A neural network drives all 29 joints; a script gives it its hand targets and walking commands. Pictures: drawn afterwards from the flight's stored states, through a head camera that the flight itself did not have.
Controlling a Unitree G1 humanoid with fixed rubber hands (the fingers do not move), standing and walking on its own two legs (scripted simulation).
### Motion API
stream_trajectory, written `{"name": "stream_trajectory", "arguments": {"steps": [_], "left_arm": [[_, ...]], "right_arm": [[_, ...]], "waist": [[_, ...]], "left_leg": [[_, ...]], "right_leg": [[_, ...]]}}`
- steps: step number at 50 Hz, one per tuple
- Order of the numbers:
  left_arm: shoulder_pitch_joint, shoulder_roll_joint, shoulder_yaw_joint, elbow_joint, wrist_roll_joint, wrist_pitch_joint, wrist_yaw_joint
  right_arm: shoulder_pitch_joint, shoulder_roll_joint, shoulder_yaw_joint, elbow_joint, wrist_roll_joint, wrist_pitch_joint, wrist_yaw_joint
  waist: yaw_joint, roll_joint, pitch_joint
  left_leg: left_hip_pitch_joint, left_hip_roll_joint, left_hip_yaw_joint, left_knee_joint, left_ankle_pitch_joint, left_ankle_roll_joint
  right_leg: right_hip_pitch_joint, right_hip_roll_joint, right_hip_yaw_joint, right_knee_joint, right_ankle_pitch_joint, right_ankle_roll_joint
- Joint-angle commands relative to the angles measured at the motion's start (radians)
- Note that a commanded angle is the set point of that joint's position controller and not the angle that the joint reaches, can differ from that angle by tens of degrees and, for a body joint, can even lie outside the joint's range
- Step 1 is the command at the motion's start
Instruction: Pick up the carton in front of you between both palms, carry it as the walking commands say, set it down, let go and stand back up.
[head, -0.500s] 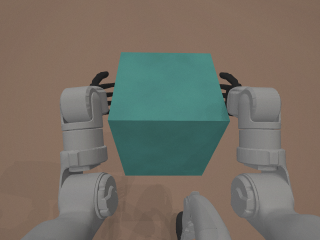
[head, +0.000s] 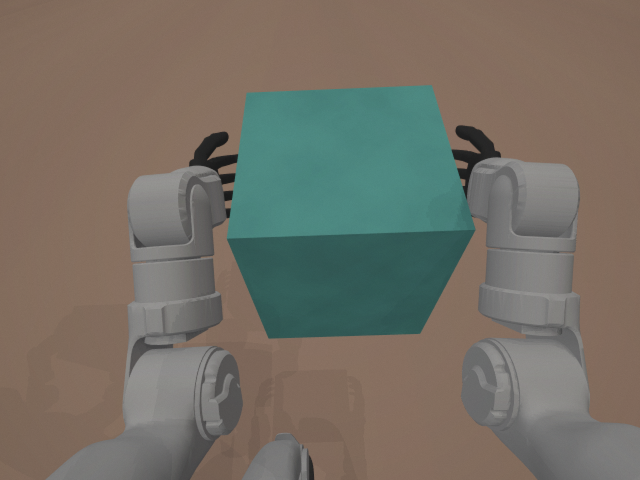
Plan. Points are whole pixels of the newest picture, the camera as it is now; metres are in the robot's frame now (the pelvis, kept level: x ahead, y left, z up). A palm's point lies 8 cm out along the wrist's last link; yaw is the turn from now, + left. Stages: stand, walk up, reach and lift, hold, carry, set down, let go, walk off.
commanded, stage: carry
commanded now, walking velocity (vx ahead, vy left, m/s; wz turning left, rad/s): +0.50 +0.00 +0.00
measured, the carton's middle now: (341, 224) +0.39 +0.02 +0.11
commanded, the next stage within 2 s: none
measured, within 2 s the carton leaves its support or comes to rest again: neither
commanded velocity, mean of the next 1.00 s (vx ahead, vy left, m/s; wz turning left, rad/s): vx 0.50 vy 0.00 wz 0.00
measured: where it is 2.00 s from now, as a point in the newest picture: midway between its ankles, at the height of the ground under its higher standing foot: (347, 244)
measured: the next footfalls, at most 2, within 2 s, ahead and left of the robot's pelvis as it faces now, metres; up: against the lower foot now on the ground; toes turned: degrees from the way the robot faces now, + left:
left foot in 0.10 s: +0.24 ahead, +0.10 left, +0.00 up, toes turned +5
right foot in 0.60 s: +0.53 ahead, -0.11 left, +0.00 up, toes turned -11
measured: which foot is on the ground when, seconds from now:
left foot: up 0.00-0.08, down 0.10-0.62, up 0.64-1.00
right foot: down 0.00-0.10, up 0.12-0.58, down 0.60-1.00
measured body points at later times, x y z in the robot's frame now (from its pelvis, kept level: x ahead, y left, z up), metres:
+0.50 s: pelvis +0.29 +0.02 +0.01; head +0.33 +0.04 +0.46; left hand +0.67 +0.16 +0.11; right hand +0.65 -0.14 +0.12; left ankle +0.20 +0.10 -0.73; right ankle +0.42 -0.13 -0.69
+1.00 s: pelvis +0.63 +0.01 +0.00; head +0.59 +0.01 +0.45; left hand +0.90 +0.16 +0.10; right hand +0.90 -0.14 +0.10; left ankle +0.77 +0.13 -0.72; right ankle +0.49 -0.10 -0.73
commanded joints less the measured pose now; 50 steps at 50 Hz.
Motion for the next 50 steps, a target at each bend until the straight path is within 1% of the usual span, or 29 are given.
{"name": "stream_trajectory", "arguments": {"steps": [1,2,3,4,5,6,7,8,9,10,12,15,19,25,27,28,29,30,31,32,33,35,36,37,40,42,46,49,50], "left_arm": [[-0.688,-1.045,-0.565,0.028,-0.431,0.01,-0.273],[-0.674,-1.042,-0.547,0.05,-0.423,0.008,-0.27],[-0.663,-1.039,-0.532,0.069,-0.417,0.006,-0.266],[-0.654,-1.036,-0.52,0.085,-0.41,0.004,-0.263],[-0.654,-1.028,-0.513,0.098,-0.405,0.002,-0.261],[-0.66,-1.058,-0.499,0.116,-0.411,0.006,-0.261],[-0.676,-1.053,-0.489,0.115,-0.4,0.003,-0.255],[-0.687,-1.076,-0.49,0.112,-0.395,-0.003,-0.25],[-0.69,-1.092,-0.49,0.1,-0.392,-0.011,-0.244],[-0.688,-1.111,-0.493,0.081,-0.391,-0.019,-0.239],[-0.663,-1.148,-0.515,0.034,-0.389,-0.034,-0.224],[-0.623,-1.156,-0.562,-0.031,-0.386,-0.057,-0.196],[-0.51,-1.156,-0.62,-0.075,-0.367,-0.078,-0.179],[-0.347,-1.182,-0.722,-0.174,-0.372,-0.089,-0.214],[-0.266,-1.18,-0.745,-0.205,-0.368,-0.087,-0.231],[-0.219,-1.178,-0.758,-0.218,-0.365,-0.088,-0.24],[-0.179,-1.177,-0.77,-0.23,-0.36,-0.09,-0.249],[-0.116,-1.172,-0.773,-0.239,-0.353,-0.093,-0.259],[-0.085,-1.137,-0.764,-0.245,-0.323,-0.099,-0.264],[-0.026,-1.134,-0.766,-0.246,-0.312,-0.107,-0.267],[-0.008,-1.142,-0.781,-0.296,-0.318,-0.113,-0.272],[0.011,-1.161,-0.823,-0.4,-0.335,-0.127,-0.28],[0.02,-1.16,-0.846,-0.442,-0.341,-0.134,-0.283],[0.048,-1.154,-0.863,-0.473,-0.344,-0.139,-0.286],[0.209,-1.14,-0.867,-0.492,-0.357,-0.139,-0.306],[0.276,-1.107,-0.869,-0.521,-0.361,-0.131,-0.312],[0.316,-1.016,-0.861,-0.541,-0.349,-0.103,-0.311],[0.318,-0.958,-0.847,-0.526,-0.334,-0.076,-0.304],[0.309,-0.942,-0.844,-0.517,-0.33,-0.066,-0.302]], "right_arm": [[-0.689,1.007,0.6,0.092,0.387,-0.016,0.201],[-0.693,1.014,0.59,0.11,0.396,-0.017,0.203],[-0.69,1.021,0.576,0.132,0.404,-0.018,0.204],[-0.68,1.026,0.56,0.152,0.41,-0.022,0.206],[-0.665,1.028,0.539,0.171,0.413,-0.025,0.21],[-0.684,1.001,0.512,0.183,0.407,-0.033,0.211],[-0.669,1.035,0.512,0.194,0.42,-0.04,0.215],[-0.695,1.07,0.52,0.16,0.437,-0.048,0.222],[-0.729,1.11,0.537,0.125,0.461,-0.057,0.23],[-0.776,1.145,0.557,0.08,0.488,-0.069,0.236],[-0.81,1.188,0.603,-0.003,0.52,-0.087,0.236],[-0.775,1.197,0.627,-0.053,0.529,-0.102,0.234],[-0.636,1.18,0.661,-0.074,0.504,-0.116,0.239],[-0.367,1.139,0.7,-0.127,0.41,-0.124,0.25],[-0.266,1.13,0.718,-0.151,0.375,-0.126,0.252],[-0.218,1.125,0.729,-0.168,0.362,-0.128,0.255],[-0.173,1.121,0.746,-0.184,0.355,-0.129,0.258],[-0.155,1.112,0.77,-0.212,0.358,-0.13,0.264],[-0.152,1.147,0.807,-0.237,0.374,-0.123,0.273],[-0.123,1.15,0.817,-0.257,0.378,-0.126,0.282],[-0.106,1.161,0.839,-0.278,0.385,-0.136,0.285],[-0.067,1.17,0.868,-0.349,0.397,-0.158,0.285],[-0.034,1.167,0.885,-0.378,0.398,-0.167,0.282],[0.006,1.163,0.901,-0.4,0.397,-0.174,0.28],[0.148,1.149,0.93,-0.453,0.376,-0.182,0.268],[0.222,1.128,0.93,-0.482,0.369,-0.178,0.267],[0.257,1.044,0.932,-0.505,0.379,-0.146,0.27],[0.255,0.983,0.914,-0.488,0.383,-0.113,0.276],[0.256,0.967,0.903,-0.474,0.381,-0.103,0.277]], "waist": [[0.008,-0.171,-0.329],[-0.011,-0.187,-0.337],[-0.049,-0.181,-0.373],[-0.099,-0.146,-0.437],[-0.14,-0.053,-0.507],[-0.128,0.196,-0.57],[-0.131,0.246,-0.527],[-0.129,0.18,-0.481],[-0.126,0.074,-0.45],[-0.118,0.035,-0.421],[-0.115,0.068,-0.43],[-0.117,0.109,-0.449],[-0.11,0.119,-0.435],[-0.107,0.14,-0.369],[-0.105,0.168,-0.368],[-0.095,0.174,-0.391],[-0.082,0.144,-0.44],[-0.054,0.072,-0.504],[-0.051,-0.143,-0.614],[-0.043,-0.299,-0.583],[-0.043,-0.248,-0.535],[-0.052,-0.067,-0.462],[-0.058,-0.061,-0.442],[-0.059,-0.084,-0.434],[-0.063,-0.13,-0.383],[-0.063,-0.151,-0.333],[-0.059,-0.16,-0.251],[-0.058,-0.161,-0.187],[-0.066,-0.148,-0.182]], "left_leg": [[0.07,-0.069,0.093,-0.196,0.057,0.008],[0.151,-0.089,0.109,-0.255,0.066,0.015],[0.3,-0.109,0.139,-0.335,0.108,0.021],[0.521,-0.091,0.137,-0.359,0.135,0.026],[0.765,0.074,-0.083,-0.312,0.063,0.048],[0.991,0.335,-0.54,-0.335,0.132,0.2],[1.005,0.338,-0.67,-0.42,0.049,0.248],[0.956,0.32,-0.591,-0.424,0.026,0.226],[0.886,0.29,-0.503,-0.429,0.042,0.19],[0.818,0.27,-0.425,-0.445,0.057,0.152],[0.759,0.237,-0.333,-0.476,0.049,0.122],[0.814,0.223,-0.254,-0.498,0.108,0.131],[0.928,0.205,-0.164,-0.495,0.322,0.123],[0.997,0.153,-0.015,-0.445,0.591,0.071],[0.995,0.137,0.032,-0.38,0.731,0.039],[0.956,0.128,0.062,-0.298,0.781,0.016],[0.844,0.115,0.1,-0.174,0.726,-0.016],[0.658,0.109,0.095,-0.006,0.446,-0.039],[0.35,0.035,0.06,0.236,0.108,-0.064],[0.047,-0.088,0.018,0.429,-0.361,-0.076],[-0.054,-0.038,-0.054,0.531,-0.38,-0.055],[-0.038,0.043,-0.081,0.414,-0.282,-0.042],[0.01,0.067,-0.077,0.317,-0.245,-0.048],[0.061,0.064,-0.055,0.245,-0.225,-0.058],[0.111,0.055,0.01,0.049,-0.17,-0.082],[0.132,0.051,0.05,-0.094,-0.074,-0.087],[0.195,0.023,0.111,-0.24,0.088,-0.072],[0.257,0.024,0.142,-0.297,0.09,-0.056],[0.33,0.007,0.172,-0.327,0.063,-0.051]], "right_leg": [[0.323,-0.187,0.124,-0.03,0.771,-0.094],[0.317,-0.181,0.095,0.019,0.874,-0.071],[0.288,-0.164,0.046,0.119,0.926,-0.035],[0.188,-0.149,0.003,0.253,0.849,-0.001],[-0.014,-0.142,0.01,0.435,0.525,0.03],[-0.332,-0.011,0.034,0.675,0.055,0.065],[-0.511,0.036,0.103,0.815,-0.143,0.053],[-0.556,-0.014,0.128,0.852,-0.114,0.033],[-0.553,-0.047,0.129,0.821,-0.042,0.029],[-0.531,-0.079,0.131,0.761,0.008,0.033],[-0.468,-0.088,0.109,0.683,0.06,0.048],[-0.503,-0.09,0.072,0.572,0.09,0.071],[-0.565,-0.096,0.028,0.367,0.179,0.082],[-0.451,-0.041,-0.07,0.033,0.353,0.064],[-0.319,-0.011,-0.114,-0.084,0.403,0.051],[-0.185,0.01,-0.149,-0.139,0.422,0.039],[0.044,0.005,-0.155,-0.163,0.438,0.03],[0.282,-0.12,-0.018,-0.119,0.404,0.01],[0.589,-0.377,0.36,-0.012,0.53,-0.124],[0.703,-0.44,0.572,-0.115,0.536,-0.237],[0.666,-0.435,0.52,-0.123,0.552,-0.231],[0.51,-0.389,0.36,-0.156,0.562,-0.138],[0.433,-0.371,0.302,-0.196,0.486,-0.102],[0.38,-0.353,0.25,-0.226,0.442,-0.087],[0.295,-0.322,0.14,-0.286,0.376,-0.092],[0.267,-0.29,0.075,-0.296,0.397,-0.078],[0.225,-0.26,-0.003,-0.288,0.43,-0.041],[0.196,-0.266,-0.015,-0.246,0.375,-0.021],[0.166,-0.256,-0.039,-0.184,0.39,-0.008]]}}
